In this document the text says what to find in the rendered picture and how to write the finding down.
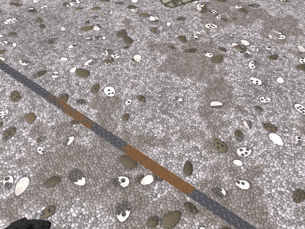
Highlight robot left hand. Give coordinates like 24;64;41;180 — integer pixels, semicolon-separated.
4;218;51;229

